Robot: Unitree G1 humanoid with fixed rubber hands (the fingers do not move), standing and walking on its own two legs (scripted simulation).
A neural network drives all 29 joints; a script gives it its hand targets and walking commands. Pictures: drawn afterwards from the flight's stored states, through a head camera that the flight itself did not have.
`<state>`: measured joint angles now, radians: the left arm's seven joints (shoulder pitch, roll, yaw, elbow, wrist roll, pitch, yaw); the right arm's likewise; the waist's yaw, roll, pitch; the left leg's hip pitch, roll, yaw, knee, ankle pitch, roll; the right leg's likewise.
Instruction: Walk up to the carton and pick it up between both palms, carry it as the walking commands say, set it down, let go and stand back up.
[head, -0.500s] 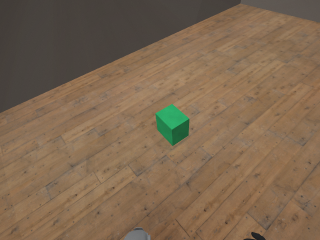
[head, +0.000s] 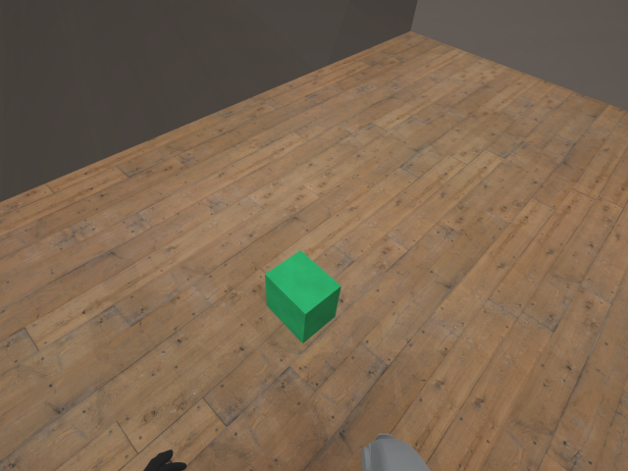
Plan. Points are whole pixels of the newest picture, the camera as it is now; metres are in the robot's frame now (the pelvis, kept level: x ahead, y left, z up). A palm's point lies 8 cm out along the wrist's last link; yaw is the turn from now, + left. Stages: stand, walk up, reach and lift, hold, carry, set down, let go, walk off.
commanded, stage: walk up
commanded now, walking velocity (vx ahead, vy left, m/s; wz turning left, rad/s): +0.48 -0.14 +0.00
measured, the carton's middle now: (301, 296) +0.80 -0.03 -0.68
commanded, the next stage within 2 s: none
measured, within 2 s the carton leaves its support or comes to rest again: neither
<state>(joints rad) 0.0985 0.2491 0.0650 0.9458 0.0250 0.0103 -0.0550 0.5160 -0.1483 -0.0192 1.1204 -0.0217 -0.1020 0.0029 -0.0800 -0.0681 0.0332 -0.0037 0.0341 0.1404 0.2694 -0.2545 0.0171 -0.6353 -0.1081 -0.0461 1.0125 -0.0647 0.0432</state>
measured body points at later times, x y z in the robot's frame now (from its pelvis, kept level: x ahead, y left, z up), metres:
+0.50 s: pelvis +0.20 -0.06 +0.00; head +0.22 -0.10 +0.44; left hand +0.16 +0.20 -0.13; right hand +0.27 -0.31 -0.17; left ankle +0.22 +0.10 -0.66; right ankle +0.25 -0.16 -0.75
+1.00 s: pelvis +0.26 +0.03 +0.00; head +0.28 +0.07 +0.44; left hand +0.26 +0.26 -0.18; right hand +0.31 -0.19 -0.14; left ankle +0.29 +0.12 -0.75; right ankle +0.24 -0.11 -0.72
